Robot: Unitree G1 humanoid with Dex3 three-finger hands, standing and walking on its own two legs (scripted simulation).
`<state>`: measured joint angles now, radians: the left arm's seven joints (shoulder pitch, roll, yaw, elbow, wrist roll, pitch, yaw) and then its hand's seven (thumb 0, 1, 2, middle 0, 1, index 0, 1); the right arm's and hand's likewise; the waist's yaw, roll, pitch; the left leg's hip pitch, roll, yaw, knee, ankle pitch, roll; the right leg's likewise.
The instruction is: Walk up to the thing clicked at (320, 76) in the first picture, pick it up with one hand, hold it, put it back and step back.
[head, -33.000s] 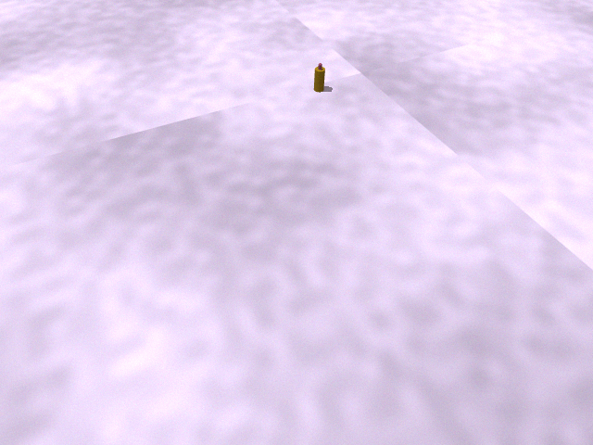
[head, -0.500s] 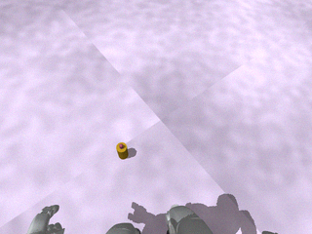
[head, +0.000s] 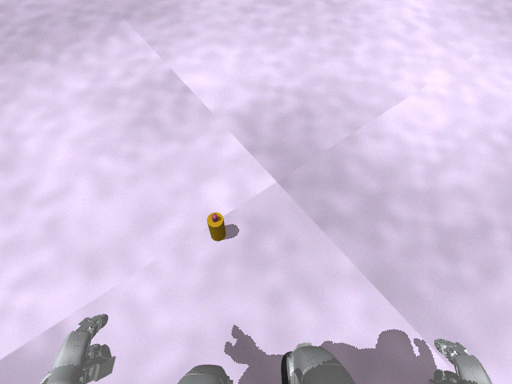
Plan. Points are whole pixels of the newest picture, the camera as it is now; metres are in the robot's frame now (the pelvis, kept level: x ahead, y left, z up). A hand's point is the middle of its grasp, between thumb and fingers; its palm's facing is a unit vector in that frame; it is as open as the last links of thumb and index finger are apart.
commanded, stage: step back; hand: left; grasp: from the side
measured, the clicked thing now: (216, 225) +0.65 +0.16 -0.67
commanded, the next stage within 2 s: none
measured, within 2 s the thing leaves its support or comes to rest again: neither
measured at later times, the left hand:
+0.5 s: hand out of the picture -0.06 +0.22 -0.14, palm faces -0.11 -0.91 -0.40, open 7.4 cm
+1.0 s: hand out of the picture -0.18 +0.19 -0.14, palm faces +0.00 -0.94 -0.34, open 7.4 cm
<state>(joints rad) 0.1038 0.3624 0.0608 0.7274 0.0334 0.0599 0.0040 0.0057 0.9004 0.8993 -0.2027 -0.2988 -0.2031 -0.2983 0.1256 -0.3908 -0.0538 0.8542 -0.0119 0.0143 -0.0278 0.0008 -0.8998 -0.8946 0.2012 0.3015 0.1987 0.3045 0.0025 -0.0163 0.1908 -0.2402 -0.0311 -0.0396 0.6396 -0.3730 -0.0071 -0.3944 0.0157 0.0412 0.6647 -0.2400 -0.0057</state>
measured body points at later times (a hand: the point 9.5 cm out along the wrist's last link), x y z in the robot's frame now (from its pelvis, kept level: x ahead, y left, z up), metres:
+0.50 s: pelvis -0.15 -0.05 -0.01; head -0.10 -0.07 +0.44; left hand -0.05 +0.26 -0.11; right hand -0.05 -0.38 -0.12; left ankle -0.04 +0.10 -0.70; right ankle -0.16 -0.17 -0.72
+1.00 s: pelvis -0.30 -0.07 +0.01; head -0.25 -0.05 +0.45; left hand -0.18 +0.23 -0.12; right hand -0.21 -0.39 -0.09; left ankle -0.26 +0.05 -0.72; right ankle -0.33 -0.22 -0.63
